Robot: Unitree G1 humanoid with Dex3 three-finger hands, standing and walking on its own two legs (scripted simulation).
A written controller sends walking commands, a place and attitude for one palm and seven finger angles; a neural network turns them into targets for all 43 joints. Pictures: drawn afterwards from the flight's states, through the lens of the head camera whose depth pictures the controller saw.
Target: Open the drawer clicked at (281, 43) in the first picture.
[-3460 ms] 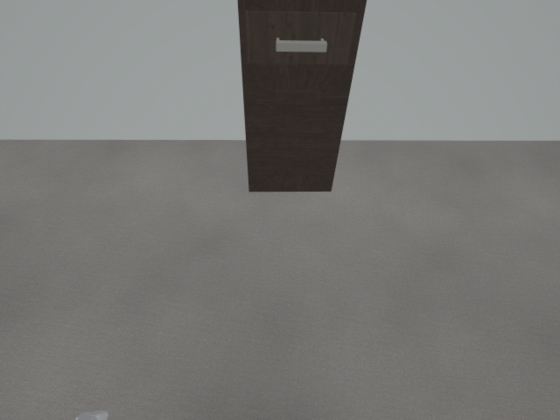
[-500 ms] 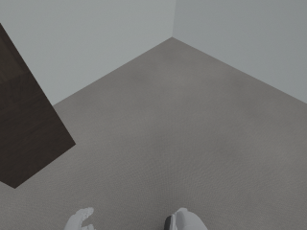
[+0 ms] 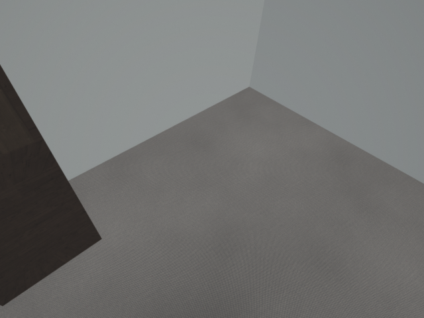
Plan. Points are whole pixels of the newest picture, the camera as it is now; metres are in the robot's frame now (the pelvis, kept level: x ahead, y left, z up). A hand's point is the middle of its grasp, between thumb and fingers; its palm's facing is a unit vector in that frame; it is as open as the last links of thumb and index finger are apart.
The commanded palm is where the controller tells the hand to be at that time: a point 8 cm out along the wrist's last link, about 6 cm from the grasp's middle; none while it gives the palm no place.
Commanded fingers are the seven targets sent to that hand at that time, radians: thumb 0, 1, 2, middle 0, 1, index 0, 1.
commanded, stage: turn to face it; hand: left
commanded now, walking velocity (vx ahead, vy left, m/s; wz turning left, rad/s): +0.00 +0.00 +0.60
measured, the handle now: out of the picture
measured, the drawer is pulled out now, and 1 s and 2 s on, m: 0.00 0.00 0.00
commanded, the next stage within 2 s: take the last steps up to it in 1.32 s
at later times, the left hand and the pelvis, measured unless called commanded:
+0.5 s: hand out of the picture +0.08 +0.21 -0.15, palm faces +0.28 -0.92 -0.28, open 7.4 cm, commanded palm none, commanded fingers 0.00 0.90 0.90 -0.20 -0.30 -0.20 -0.30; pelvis +0.02 -0.03 +0.00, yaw +15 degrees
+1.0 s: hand out of the picture -0.12 +0.18 -0.18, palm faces +0.58 -0.77 -0.27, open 7.4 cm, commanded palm none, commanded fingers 0.00 0.90 0.90 -0.20 -0.30 -0.20 -0.30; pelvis -0.01 -0.02 -0.01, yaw +33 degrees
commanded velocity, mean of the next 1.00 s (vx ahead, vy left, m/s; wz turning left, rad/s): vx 0.00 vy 0.00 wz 0.56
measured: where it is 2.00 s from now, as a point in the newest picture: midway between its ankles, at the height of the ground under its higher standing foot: outside the picture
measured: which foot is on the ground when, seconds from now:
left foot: up 0.00-0.00, down 0.02-0.50, up 0.52-0.92, down 0.94-1.00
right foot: down 0.00-0.04, up 0.06-0.48, down 0.50-0.94, up 0.96-1.00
